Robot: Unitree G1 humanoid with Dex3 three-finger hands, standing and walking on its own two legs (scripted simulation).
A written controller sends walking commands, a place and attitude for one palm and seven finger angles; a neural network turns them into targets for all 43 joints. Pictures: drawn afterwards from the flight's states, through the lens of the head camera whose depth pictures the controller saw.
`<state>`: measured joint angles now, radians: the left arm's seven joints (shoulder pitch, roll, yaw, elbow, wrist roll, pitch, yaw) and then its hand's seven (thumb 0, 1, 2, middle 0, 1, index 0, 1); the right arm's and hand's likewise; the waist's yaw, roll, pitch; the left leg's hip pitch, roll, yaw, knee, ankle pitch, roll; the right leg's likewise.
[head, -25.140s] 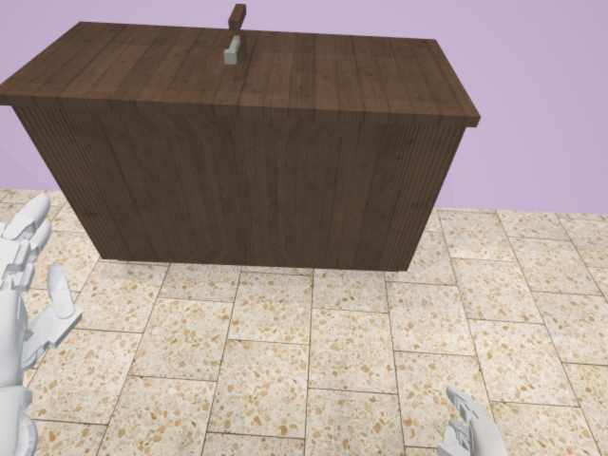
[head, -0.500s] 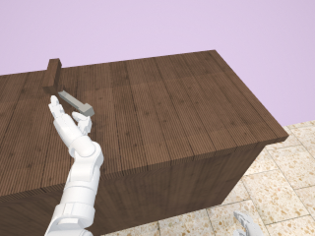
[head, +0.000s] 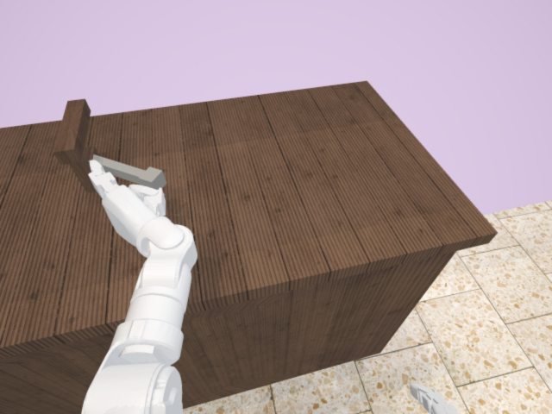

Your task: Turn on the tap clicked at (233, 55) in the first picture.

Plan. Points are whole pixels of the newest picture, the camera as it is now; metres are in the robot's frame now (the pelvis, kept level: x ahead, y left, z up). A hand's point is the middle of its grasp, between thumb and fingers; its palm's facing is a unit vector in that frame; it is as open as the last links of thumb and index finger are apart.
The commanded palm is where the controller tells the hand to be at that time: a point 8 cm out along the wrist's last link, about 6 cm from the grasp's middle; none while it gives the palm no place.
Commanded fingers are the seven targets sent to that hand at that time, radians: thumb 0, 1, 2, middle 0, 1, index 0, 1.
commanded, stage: push the lever round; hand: left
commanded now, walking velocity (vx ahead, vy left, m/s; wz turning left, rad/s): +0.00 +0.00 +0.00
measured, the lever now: (153, 180) +0.44 +0.21 +0.11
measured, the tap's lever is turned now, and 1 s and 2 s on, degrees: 54 78 78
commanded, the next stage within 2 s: lift the hand up off the lever in 0.70 s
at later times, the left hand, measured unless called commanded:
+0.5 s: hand (174, 180) +0.44 +0.18 +0.10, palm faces +0.80 -0.59 -0.11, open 7.7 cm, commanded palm +0.39 +0.19 +0.10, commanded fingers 0.00 0.90 0.90 -0.15 -0.15 -0.15 -0.15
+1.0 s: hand (180, 171) +0.46 +0.17 +0.10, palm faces +0.79 -0.60 -0.10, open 7.7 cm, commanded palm +0.40 +0.18 +0.11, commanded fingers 0.00 0.90 0.90 -0.15 -0.15 -0.15 -0.15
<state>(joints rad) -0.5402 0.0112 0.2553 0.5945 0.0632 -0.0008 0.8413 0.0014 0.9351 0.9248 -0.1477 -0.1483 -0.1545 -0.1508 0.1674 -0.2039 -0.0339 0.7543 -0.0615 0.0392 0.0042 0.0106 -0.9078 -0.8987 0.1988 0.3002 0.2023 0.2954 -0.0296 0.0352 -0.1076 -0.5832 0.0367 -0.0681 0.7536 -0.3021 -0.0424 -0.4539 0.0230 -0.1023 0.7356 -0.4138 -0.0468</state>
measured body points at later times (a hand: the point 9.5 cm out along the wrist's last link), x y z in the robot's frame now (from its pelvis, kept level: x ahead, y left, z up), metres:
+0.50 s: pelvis +0.01 -0.01 +0.00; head +0.04 -0.01 +0.44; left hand +0.40 +0.21 +0.11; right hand +0.12 -0.25 -0.13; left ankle +0.05 +0.14 -0.71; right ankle -0.02 -0.09 -0.71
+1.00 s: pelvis +0.01 +0.00 +0.00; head +0.05 -0.01 +0.44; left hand +0.42 +0.20 +0.11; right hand +0.09 -0.25 -0.14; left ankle +0.05 +0.14 -0.71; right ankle -0.02 -0.09 -0.71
